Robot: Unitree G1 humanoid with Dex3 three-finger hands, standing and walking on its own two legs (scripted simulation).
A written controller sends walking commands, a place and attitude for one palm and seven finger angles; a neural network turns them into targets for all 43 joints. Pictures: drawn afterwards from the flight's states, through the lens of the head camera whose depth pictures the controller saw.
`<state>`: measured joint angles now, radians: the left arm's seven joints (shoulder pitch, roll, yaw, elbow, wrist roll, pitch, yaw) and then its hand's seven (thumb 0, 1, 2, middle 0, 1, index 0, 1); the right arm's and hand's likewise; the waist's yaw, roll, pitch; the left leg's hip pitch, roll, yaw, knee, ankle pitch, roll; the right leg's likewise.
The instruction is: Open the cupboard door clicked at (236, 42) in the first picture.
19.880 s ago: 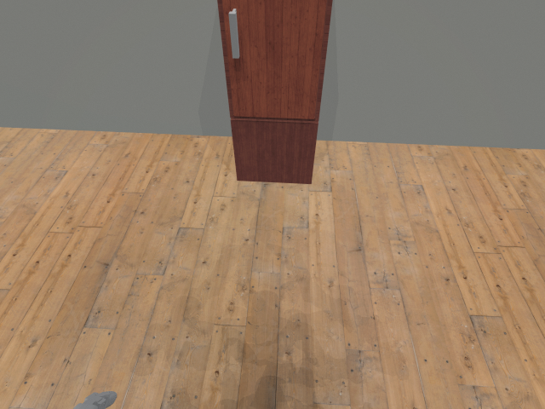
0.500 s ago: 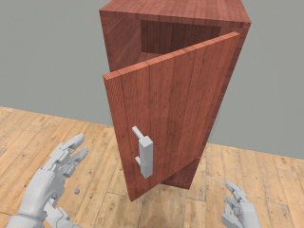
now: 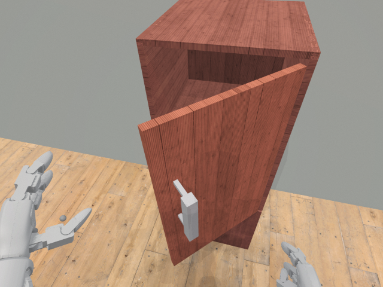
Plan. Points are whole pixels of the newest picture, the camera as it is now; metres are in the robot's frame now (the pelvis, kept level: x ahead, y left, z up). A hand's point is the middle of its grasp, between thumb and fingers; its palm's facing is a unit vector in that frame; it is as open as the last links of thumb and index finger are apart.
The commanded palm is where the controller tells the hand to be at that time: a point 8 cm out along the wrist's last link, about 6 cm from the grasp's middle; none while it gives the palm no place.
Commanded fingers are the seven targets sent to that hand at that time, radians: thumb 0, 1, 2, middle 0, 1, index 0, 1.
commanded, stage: draw the hand back to the body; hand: left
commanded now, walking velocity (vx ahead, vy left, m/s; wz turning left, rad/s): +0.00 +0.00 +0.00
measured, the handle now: (185, 210) +0.27 +0.06 +0.02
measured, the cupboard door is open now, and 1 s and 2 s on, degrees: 46 46 46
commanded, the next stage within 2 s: step back with the hand held close in 0.58 s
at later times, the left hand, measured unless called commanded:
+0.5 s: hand (59, 209) +0.19 +0.24 +0.15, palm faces +0.43 -0.82 -0.38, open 7.5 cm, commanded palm +0.14 +0.28 +0.18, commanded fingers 0.00 0.90 0.90 -0.20 -0.30 -0.20 -0.30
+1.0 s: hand (53, 221) +0.17 +0.24 +0.15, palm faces +0.34 -0.81 -0.48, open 7.4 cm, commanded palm +0.11 +0.28 +0.18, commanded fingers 0.00 0.90 0.90 -0.20 -0.30 -0.20 -0.30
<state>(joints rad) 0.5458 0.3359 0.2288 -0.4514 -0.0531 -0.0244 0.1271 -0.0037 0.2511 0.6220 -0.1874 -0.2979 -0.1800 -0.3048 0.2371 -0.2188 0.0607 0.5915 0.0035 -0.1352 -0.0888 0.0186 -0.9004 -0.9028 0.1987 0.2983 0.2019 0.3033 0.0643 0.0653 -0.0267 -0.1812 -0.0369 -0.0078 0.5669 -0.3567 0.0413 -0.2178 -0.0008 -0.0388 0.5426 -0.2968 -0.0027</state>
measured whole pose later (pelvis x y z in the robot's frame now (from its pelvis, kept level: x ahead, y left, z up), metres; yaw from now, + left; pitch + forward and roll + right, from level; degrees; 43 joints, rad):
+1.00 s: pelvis -0.04 -0.01 +0.01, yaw -1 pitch -1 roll -1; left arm 0.55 0.38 0.35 -0.42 -0.04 -0.14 0.11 0.01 0.89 0.90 -0.21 -0.30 -0.21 -0.31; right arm 0.17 -0.25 -0.01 0.59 0.00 -0.03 -0.08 0.02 -0.90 -0.90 0.20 0.30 0.20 0.30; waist 0.01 0.04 0.02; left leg -0.20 -0.01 0.01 0.45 -0.24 0.02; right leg -0.23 0.02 -0.02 0.41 -0.16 -0.02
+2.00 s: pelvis -0.20 -0.02 +0.00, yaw -3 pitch +1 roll -2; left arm 0.62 0.53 0.49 -0.62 -0.07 -0.25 0.11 0.01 0.88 0.90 -0.22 -0.30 -0.21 -0.31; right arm 0.15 -0.20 0.02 0.60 0.01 -0.08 -0.08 0.02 -0.90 -0.90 0.20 0.30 0.20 0.30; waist -0.01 -0.04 0.02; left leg -0.45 0.02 0.02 0.50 -0.04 0.03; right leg -0.11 0.06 0.00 0.53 -0.41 -0.01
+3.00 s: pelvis -0.31 +0.01 +0.01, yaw -2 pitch -1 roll +0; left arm 0.53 0.42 0.40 -0.47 -0.02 -0.22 0.15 0.01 0.89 0.90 -0.21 -0.30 -0.21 -0.31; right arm 0.21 -0.21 0.01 0.62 -0.01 -0.16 -0.08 0.02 -0.90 -0.90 0.20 0.30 0.20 0.30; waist -0.01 -0.02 0.02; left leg -0.24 -0.01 0.01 0.46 -0.20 0.02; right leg -0.22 0.03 -0.03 0.43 -0.19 -0.03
